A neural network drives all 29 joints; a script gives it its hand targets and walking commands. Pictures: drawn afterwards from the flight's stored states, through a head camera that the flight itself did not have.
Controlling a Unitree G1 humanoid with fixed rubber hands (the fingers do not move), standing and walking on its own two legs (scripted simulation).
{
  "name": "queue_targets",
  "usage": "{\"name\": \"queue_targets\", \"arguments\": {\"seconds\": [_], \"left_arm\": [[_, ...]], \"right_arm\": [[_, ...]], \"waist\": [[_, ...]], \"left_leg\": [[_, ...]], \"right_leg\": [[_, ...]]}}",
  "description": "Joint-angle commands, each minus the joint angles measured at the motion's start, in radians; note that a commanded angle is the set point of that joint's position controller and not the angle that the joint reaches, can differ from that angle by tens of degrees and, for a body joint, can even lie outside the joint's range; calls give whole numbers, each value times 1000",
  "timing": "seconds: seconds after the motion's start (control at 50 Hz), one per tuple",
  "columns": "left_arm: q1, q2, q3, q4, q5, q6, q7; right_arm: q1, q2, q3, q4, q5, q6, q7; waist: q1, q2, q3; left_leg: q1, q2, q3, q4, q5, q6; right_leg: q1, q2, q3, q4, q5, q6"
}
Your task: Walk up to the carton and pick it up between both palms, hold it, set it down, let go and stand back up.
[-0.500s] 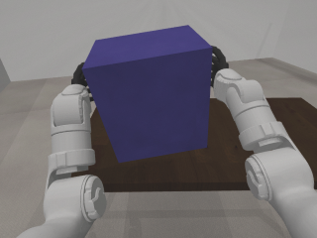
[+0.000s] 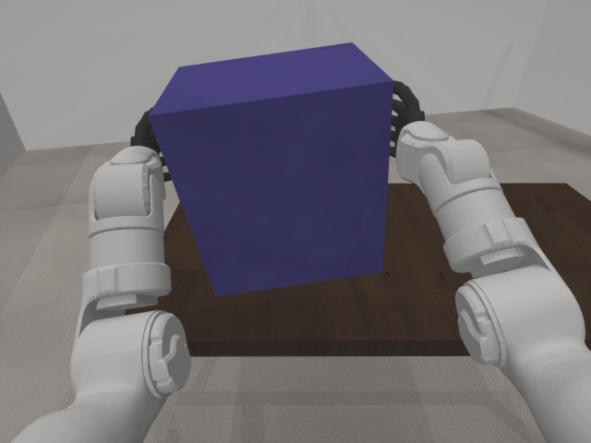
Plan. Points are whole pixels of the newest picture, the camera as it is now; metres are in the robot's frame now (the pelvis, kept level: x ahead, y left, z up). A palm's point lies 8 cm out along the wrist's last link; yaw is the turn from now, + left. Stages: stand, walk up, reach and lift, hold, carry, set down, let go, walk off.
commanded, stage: hold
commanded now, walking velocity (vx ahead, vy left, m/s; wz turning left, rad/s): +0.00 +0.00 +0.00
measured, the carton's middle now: (282, 171) +0.40 +0.00 +0.26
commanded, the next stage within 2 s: none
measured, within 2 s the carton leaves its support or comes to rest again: neither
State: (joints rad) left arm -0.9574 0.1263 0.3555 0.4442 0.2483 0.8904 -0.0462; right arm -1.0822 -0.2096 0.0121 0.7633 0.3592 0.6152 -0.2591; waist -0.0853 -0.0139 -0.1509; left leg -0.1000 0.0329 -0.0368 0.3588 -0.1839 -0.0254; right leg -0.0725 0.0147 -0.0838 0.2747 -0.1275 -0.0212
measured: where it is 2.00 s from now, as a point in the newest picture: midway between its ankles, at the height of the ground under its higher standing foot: outside the picture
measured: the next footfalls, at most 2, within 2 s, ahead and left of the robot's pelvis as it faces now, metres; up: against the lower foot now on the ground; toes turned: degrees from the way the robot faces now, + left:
none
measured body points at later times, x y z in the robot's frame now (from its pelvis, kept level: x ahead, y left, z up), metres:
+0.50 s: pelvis +0.00 +0.00 +0.00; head -0.09 +0.02 +0.44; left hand +0.39 +0.17 +0.29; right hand +0.38 -0.16 +0.31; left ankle +0.01 +0.13 -0.75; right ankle +0.02 -0.11 -0.75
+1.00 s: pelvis +0.00 +0.00 +0.00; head -0.09 +0.02 +0.44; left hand +0.39 +0.17 +0.29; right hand +0.38 -0.16 +0.31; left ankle +0.01 +0.13 -0.75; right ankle +0.02 -0.11 -0.75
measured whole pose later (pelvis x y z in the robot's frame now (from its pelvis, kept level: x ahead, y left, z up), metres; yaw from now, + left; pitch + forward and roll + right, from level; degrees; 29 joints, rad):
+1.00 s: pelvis +0.00 +0.00 +0.00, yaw +0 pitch -4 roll -1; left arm -0.95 0.12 0.36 0.43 0.25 0.90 -0.04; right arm -1.08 -0.22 0.02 0.76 0.37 0.63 -0.26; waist -0.09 -0.01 -0.16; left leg -0.10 0.03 -0.05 0.36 -0.19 -0.02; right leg -0.07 0.02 -0.06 0.27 -0.13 -0.02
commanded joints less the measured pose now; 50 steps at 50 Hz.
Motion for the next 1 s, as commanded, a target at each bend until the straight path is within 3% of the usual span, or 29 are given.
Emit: {"name": "queue_targets", "arguments": {"seconds": [0.0,0.98], "left_arm": [[-827,-535,-342,-206,-219,-110,-158],[-822,-539,-340,-197,-216,-103,-156]], "right_arm": [[-771,658,175,-282,165,-14,160],[-775,652,179,-279,175,-1,163]], "waist": [[-10,60,-330],[-6,54,-325]], "left_leg": [[-51,-81,17,-52,190,-17],[-47,-76,12,-50,184,-16]], "right_leg": [[223,51,69,9,197,55],[206,52,79,3,191,51]]}}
